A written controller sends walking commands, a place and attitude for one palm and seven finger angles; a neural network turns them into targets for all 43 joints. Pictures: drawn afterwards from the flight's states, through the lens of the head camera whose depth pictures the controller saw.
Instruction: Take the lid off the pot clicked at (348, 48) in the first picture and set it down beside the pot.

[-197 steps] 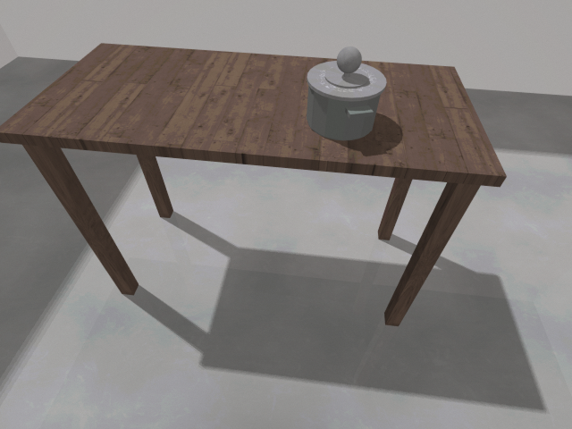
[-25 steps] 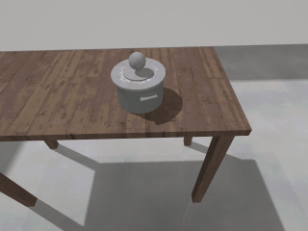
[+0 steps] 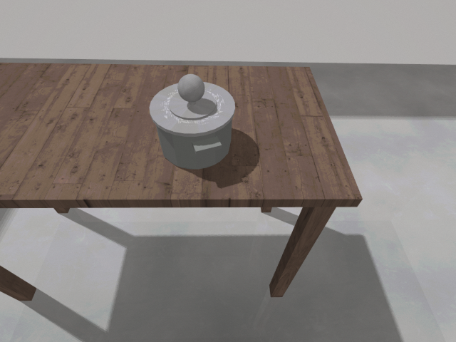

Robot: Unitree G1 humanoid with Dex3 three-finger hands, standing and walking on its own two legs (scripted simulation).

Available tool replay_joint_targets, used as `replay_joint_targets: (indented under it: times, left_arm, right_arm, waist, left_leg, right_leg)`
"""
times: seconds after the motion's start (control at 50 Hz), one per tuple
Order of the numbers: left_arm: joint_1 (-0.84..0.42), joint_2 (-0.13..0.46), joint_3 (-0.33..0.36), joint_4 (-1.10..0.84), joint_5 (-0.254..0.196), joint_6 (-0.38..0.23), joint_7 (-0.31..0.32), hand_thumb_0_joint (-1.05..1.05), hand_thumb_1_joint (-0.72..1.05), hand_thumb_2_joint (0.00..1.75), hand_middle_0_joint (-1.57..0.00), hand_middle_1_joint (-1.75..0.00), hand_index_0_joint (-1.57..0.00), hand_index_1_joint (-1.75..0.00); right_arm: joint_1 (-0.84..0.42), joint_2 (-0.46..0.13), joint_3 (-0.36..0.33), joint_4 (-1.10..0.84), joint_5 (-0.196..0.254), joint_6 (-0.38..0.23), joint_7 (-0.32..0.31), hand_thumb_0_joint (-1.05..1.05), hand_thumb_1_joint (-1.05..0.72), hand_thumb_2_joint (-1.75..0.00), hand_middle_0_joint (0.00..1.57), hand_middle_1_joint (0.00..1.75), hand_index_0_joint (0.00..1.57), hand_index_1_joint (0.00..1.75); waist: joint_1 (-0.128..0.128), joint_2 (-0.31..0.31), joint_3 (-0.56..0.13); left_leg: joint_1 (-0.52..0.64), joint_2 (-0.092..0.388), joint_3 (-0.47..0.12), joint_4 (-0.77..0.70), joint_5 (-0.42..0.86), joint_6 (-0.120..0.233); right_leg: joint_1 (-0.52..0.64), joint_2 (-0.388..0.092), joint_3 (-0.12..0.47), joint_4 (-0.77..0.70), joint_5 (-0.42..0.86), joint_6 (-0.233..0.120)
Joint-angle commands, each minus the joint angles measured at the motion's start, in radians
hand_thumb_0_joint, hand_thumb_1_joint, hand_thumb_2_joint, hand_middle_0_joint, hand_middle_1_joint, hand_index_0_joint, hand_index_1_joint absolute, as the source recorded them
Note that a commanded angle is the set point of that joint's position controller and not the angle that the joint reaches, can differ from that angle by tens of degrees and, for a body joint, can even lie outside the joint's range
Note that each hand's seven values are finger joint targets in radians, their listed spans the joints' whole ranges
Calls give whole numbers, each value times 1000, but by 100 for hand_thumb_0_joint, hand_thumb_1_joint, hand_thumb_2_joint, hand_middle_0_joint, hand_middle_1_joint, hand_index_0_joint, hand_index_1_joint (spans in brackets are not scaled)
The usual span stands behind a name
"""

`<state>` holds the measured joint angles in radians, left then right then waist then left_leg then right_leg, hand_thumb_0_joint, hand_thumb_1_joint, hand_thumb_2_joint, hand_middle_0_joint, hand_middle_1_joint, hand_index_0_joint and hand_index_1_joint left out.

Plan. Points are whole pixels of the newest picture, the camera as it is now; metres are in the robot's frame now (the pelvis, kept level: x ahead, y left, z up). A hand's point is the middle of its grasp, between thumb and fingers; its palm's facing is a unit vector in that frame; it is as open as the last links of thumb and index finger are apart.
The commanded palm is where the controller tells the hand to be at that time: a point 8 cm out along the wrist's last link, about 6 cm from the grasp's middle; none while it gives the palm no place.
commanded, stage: look again from close up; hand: left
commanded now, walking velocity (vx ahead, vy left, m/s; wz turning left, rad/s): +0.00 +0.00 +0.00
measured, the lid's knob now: (191, 88) +0.54 +0.11 +0.16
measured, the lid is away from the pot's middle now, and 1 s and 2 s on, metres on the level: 0.00 0.00 0.00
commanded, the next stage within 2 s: lift the closed hand beside the body in 0.84 s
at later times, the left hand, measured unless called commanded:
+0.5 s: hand out of the picture +0.00 +0.15 -0.17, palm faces +0.03 -0.98 -0.20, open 7.4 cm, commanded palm none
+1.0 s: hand out of the picture +0.00 +0.16 -0.16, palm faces +0.11 -0.97 -0.23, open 7.3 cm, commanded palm +0.08 +0.20 -0.05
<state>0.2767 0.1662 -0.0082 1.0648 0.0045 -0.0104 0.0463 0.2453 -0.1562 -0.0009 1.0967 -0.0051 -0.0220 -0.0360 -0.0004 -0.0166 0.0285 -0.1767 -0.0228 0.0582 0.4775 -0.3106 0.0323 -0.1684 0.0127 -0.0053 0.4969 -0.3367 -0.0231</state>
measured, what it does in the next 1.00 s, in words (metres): stands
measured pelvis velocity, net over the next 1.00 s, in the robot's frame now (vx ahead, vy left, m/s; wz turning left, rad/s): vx -0.02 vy -0.02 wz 0.00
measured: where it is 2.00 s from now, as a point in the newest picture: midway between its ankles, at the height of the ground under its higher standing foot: outside the picture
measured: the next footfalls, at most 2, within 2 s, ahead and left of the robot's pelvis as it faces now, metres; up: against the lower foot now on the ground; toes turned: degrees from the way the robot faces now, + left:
none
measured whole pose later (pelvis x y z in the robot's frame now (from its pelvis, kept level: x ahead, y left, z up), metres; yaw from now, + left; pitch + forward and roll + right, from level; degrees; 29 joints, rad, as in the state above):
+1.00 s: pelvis -0.02 -0.02 +0.00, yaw +0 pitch -1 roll +0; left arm 0.38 0.16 -0.02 0.83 -0.05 0.03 0.09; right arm 0.29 -0.16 0.00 1.05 0.02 -0.06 -0.04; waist 0.01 0.01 0.06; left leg -0.18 0.02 0.03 0.48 -0.29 0.00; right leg -0.15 0.06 -0.02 0.44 -0.28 -0.05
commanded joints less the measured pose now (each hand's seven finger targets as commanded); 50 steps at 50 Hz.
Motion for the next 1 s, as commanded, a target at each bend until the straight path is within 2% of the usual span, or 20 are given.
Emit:
replay_joint_targets:
  times: [0.0,0.06,0.14,0.22,0.24,0.26,0.34,0.38,0.5,0.58,0.68,0.78,0.9,0.92,0.94,0.96,0.98]
  left_arm:
    - [74,103,17,-24,2,-13,3,0,90,90,-20,-30,-20,-30]
    - [73,103,19,-27,2,-12,2,0,90,90,-20,-30,-20,-30]
    - [78,107,20,-23,0,-16,1,0,90,90,-20,-30,-20,-30]
    - [79,106,19,-22,1,-20,3,0,90,90,-20,-30,-20,-30]
    - [78,109,20,-23,-1,-19,2,0,90,90,-20,-30,-20,-30]
    - [77,104,20,-22,0,-17,3,0,90,90,-20,-30,-20,-30]
    - [82,105,20,-20,-1,-19,2,0,90,90,-20,-30,-20,-30]
    - [85,104,19,-18,1,-19,3,0,90,90,-20,-30,-20,-30]
    - [92,101,20,-15,0,-22,2,0,90,90,-20,-30,-20,-30]
    - [92,98,19,-14,0,-21,1,0,90,90,-20,-30,-20,-30]
    - [100,93,19,-11,0,-21,1,0,90,90,-20,-30,-20,-30]
    - [101,90,18,-9,-1,-22,-1,0,90,90,-20,-30,-20,-30]
    - [108,84,16,-4,0,-24,-2,0,90,90,-20,-30,-20,-30]
    - [181,103,29,40,21,-47,39,0,90,90,-20,-30,-20,-30]
    - [-491,422,122,-1196,-165,-199,79,0,90,90,-24,-35,-24,-35]
    - [-114,188,-32,-1014,-100,-108,111,0,90,90,-29,-40,-29,-40]
    - [-97,146,-41,-1009,-87,-53,121,0,90,90,-33,-44,-33,-44]
  right_arm:
    - [52,-100,-14,-24,0,-16,-7,0,-90,-90,20,30,20,30]
    - [46,-100,-15,-21,-1,-16,-7,0,-90,-90,20,30,20,30]
    - [50,-96,-16,-15,-1,-16,-7,0,-90,-90,20,30,20,30]
    - [53,-94,-15,-7,1,-14,-8,0,-90,-90,20,30,20,30]
    - [52,-91,-15,-8,1,-13,-8,0,-90,-90,20,30,20,30]
    - [46,-93,-16,-7,1,-12,-8,0,-90,-90,20,30,20,30]
    - [50,-83,-15,-2,0,-11,-8,0,-90,-90,20,30,20,30]
    - [45,-83,-14,2,2,-10,-8,0,-90,-90,20,30,20,30]
    - [52,-79,-15,7,2,-11,-9,0,-90,-90,20,30,20,30]
    - [52,-76,-13,10,3,-9,-9,0,-90,-90,20,30,20,30]
    - [55,-73,-13,13,3,-8,-9,0,-90,-90,20,30,20,30]
    - [57,-71,-14,17,2,-9,-9,0,-90,-90,20,30,20,30]
    - [66,-69,-13,21,4,-11,-8,0,-90,-90,20,30,20,30]
    - [-34,-103,-16,-54,4,-16,0,0,-90,-90,20,30,20,30]
    - [-54,-274,-35,-358,40,-153,-13,0,-90,-90,20,30,20,30]
    - [-97,-153,-12,-346,75,-226,-37,0,-90,-90,20,30,20,30]
    - [-86,-182,-13,-310,73,-239,-45,0,-90,-90,20,30,20,30]
  waist:
    - [5,8,3]
    - [9,18,6]
    - [9,-15,-19]
    - [5,3,-17]
    - [8,-11,-12]
    - [8,6,5]
    - [9,-9,4]
    - [10,8,19]
    - [8,10,-3]
    - [10,2,24]
    - [11,-5,25]
    - [10,16,21]
    - [9,0,16]
    - [34,29,28]
    - [-24,241,-294]
    - [31,302,-299]
    - [19,251,-317]
  left_leg:
    - [44,123,-111,-59,342,9]
    - [43,122,-108,-59,329,8]
    - [62,125,-105,-58,340,6]
    - [66,125,-99,-59,344,-1]
    - [59,125,-99,-60,330,0]
    - [49,123,-97,-61,320,-1]
    - [49,124,-98,-69,299,-3]
    - [41,119,-95,-67,293,-5]
    - [54,122,-93,-68,290,-8]
    - [36,120,-95,-76,265,-9]
    - [32,118,-93,-80,245,-11]
    - [39,120,-95,-84,244,-12]
    - [44,122,-96,-91,249,-11]
    - [-42,115,-33,153,278,-35]
    - [113,16,-86,7,363,-32]
    - [145,33,-45,-17,466,-51]
    - [174,35,-57,-55,447,-50]
  right_leg:
    - [-29,-108,95,-66,352,-28]
    - [-26,-108,96,-75,345,-27]
    - [-6,-111,98,-78,391,-28]
    - [-2,-117,112,-82,435,-31]
    - [1,-114,106,-86,420,-30]
    - [-8,-117,108,-89,412,-29]
    - [-1,-113,111,-98,406,-29]
    - [-7,-118,117,-106,413,-24]
    - [3,-119,121,-112,425,-23]
    - [-6,-117,120,-123,397,-19]
    - [-7,-118,125,-135,382,-13]
    - [-16,-114,125,-135,363,-19]
    - [-17,-113,126,-137,364,-21]
    - [-8,-191,190,-126,900,45]
    - [106,-118,110,-82,684,-5]
    - [112,-89,83,-60,598,-59]
    - [103,-61,43,-77,496,-45]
